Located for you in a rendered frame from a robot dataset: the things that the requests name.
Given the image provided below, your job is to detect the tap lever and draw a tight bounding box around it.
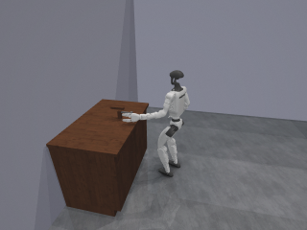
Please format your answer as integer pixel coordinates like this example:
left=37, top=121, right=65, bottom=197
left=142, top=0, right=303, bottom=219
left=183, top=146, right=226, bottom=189
left=121, top=111, right=133, bottom=114

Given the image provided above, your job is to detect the robot left hand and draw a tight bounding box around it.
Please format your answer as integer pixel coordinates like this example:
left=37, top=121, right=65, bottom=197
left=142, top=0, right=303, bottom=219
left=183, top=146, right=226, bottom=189
left=122, top=113, right=140, bottom=123

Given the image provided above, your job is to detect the robot right upper arm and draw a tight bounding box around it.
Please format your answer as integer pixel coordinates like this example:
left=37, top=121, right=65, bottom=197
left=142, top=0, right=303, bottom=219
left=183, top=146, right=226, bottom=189
left=181, top=86, right=190, bottom=107

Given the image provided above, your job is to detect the robot left forearm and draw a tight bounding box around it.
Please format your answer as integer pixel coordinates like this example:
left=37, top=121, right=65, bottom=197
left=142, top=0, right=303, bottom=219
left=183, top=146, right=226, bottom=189
left=139, top=110, right=165, bottom=121

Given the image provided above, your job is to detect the left robot foot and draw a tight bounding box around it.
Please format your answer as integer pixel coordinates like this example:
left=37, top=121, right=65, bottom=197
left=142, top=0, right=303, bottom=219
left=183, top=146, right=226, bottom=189
left=158, top=168, right=174, bottom=177

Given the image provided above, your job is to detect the counter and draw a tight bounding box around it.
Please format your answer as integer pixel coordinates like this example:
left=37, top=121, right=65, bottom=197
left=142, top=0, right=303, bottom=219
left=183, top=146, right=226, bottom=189
left=46, top=99, right=149, bottom=217

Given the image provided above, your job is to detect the robot left upper arm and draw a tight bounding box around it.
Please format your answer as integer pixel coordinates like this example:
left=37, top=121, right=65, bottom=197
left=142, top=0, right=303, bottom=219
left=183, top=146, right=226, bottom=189
left=158, top=91, right=176, bottom=117

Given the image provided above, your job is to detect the robot left thigh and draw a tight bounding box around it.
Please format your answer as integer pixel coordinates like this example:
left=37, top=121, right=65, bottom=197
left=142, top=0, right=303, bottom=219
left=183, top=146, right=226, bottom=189
left=157, top=126, right=176, bottom=153

